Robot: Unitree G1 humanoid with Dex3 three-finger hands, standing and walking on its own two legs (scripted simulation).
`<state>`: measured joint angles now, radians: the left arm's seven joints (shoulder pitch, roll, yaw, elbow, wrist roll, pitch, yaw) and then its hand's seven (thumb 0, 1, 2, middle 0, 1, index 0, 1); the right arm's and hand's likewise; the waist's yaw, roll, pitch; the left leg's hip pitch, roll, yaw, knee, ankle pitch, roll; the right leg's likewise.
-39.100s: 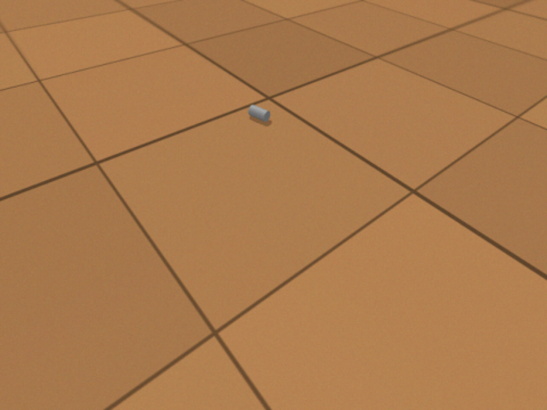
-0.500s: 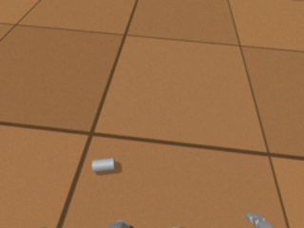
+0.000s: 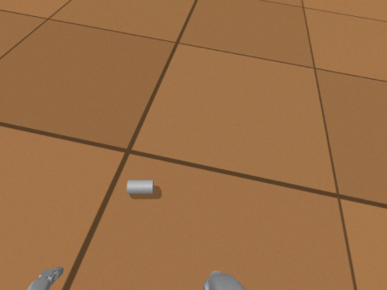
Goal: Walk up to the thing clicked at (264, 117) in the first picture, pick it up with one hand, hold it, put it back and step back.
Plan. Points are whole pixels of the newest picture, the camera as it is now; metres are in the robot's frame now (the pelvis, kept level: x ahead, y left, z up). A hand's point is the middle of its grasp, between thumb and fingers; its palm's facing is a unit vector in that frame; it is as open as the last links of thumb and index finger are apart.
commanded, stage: step back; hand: left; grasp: from above
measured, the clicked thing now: (140, 186) +0.70 +0.21 -0.72
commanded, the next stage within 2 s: none
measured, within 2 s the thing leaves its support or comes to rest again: neither
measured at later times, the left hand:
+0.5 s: hand out of the picture -0.06 +0.23 -0.13, palm faces -0.06 -0.90 -0.43, open 7.4 cm
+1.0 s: hand out of the picture -0.23 +0.22 -0.16, palm faces -0.08 -0.92 -0.39, open 7.4 cm
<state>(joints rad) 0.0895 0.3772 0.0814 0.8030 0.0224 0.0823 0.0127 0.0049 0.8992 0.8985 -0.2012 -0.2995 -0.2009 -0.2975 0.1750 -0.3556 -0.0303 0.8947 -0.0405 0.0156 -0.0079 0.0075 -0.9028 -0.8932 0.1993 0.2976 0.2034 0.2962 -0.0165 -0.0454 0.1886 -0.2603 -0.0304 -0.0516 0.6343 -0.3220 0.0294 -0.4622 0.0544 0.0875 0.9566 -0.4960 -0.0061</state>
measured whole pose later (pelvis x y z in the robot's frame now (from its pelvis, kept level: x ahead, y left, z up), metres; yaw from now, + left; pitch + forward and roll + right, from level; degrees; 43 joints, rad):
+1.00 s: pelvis -0.34 -0.05 -0.01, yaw -5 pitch -1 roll +0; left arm 0.17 0.40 0.08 0.84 0.02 0.06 0.00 0.01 0.90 0.90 -0.20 -0.30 -0.20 -0.30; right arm 0.08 -0.39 -0.04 0.80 -0.04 0.03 -0.02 0.01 -0.90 -0.89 0.20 0.30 0.21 0.30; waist 0.03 -0.03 0.18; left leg -0.43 0.06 0.01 0.66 -0.20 -0.01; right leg -0.24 0.00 0.07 0.70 -0.43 0.02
